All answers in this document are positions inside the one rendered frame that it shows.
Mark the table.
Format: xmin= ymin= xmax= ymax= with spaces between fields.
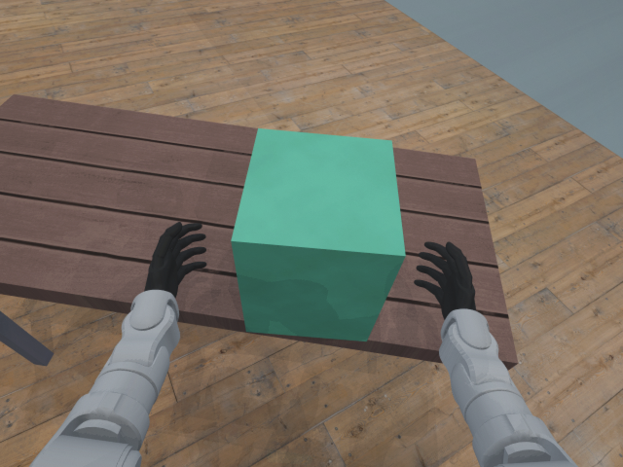
xmin=0 ymin=94 xmax=518 ymax=371

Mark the robot left upper arm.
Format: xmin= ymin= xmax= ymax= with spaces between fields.
xmin=36 ymin=435 xmax=142 ymax=467

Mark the left robot hand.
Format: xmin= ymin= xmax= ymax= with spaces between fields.
xmin=144 ymin=222 xmax=206 ymax=298

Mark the right robot forearm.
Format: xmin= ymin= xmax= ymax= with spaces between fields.
xmin=439 ymin=308 xmax=578 ymax=467

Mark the left robot forearm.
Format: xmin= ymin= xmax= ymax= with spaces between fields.
xmin=29 ymin=290 xmax=180 ymax=467

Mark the carton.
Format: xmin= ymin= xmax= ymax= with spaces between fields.
xmin=231 ymin=128 xmax=406 ymax=341

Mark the right robot hand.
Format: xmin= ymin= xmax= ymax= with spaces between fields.
xmin=414 ymin=241 xmax=476 ymax=319

